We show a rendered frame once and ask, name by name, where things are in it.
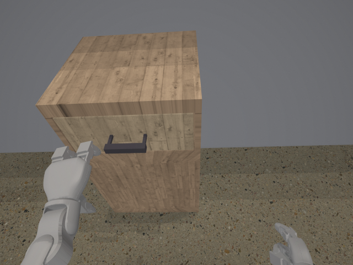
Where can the left robot forearm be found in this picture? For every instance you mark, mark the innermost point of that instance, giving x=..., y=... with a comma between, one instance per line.
x=57, y=228

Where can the cabinet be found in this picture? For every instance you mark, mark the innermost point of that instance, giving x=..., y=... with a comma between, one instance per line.
x=133, y=74

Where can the robot left hand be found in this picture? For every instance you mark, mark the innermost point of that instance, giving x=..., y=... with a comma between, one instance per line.
x=68, y=174

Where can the robot right hand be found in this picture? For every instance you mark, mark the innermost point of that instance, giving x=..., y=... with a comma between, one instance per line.
x=296, y=251

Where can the handle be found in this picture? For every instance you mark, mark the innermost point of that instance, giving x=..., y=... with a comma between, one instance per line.
x=126, y=148

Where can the drawer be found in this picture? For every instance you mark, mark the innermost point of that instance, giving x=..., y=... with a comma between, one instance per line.
x=164, y=131

